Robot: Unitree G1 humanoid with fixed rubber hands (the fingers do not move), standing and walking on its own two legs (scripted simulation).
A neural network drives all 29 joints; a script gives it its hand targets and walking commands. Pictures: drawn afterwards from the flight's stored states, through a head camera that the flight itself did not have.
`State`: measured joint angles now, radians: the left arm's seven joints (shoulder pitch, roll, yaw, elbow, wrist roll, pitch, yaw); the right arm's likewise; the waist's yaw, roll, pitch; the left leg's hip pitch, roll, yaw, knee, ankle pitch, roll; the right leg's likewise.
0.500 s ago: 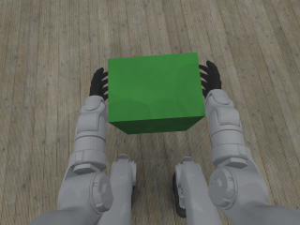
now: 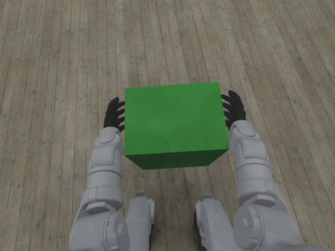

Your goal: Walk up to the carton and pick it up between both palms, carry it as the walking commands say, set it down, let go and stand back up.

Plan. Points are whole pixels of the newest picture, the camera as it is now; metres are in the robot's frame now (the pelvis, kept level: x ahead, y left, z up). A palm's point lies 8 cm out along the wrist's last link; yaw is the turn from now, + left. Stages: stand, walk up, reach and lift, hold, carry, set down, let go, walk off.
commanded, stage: reach and lift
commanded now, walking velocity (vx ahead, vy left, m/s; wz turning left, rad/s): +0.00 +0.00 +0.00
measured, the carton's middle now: (174, 134) +0.40 +0.01 -0.11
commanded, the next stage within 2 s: none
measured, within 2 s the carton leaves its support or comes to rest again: neither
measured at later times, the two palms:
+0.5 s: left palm (105, 122) +0.38 +0.16 +0.02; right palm (248, 117) +0.39 -0.14 +0.03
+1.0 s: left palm (86, 119) +0.35 +0.17 +0.11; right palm (268, 109) +0.36 -0.14 +0.12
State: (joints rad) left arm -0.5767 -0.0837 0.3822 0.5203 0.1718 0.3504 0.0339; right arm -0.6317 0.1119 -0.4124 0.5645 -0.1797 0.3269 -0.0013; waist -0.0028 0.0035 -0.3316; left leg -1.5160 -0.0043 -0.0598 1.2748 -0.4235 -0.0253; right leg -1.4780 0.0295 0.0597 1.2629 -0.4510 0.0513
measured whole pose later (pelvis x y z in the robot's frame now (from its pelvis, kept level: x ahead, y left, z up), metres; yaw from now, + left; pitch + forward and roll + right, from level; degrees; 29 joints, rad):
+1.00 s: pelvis +0.04 +0.00 +0.12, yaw +1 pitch +16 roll -1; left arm -0.29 -0.16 0.34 0.37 0.26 0.46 -0.02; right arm -0.35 0.18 -0.36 0.42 -0.26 0.43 0.06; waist -0.02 -0.01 -0.21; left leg -0.70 -0.01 -0.05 0.68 -0.26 -0.01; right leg -0.66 0.00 0.06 0.66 -0.28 0.04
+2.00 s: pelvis +0.05 +0.00 +0.15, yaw +1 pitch -7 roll +0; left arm -0.20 -0.14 0.20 0.16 0.25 0.76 -0.02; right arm -0.23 0.14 -0.22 0.16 -0.22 0.76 0.02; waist -0.03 0.01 0.03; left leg -0.03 0.00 -0.04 0.33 -0.17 -0.01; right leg 0.00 -0.02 0.08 0.31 -0.18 0.04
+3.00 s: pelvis +0.06 +0.00 +0.15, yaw +1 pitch -6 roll +0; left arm -0.14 -0.13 0.15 0.07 0.23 0.78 -0.01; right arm -0.15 0.13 -0.16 0.08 -0.21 0.76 0.02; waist -0.01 0.00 0.02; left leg -0.04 0.00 -0.05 0.31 -0.17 -0.01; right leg -0.01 -0.02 0.07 0.29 -0.18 0.03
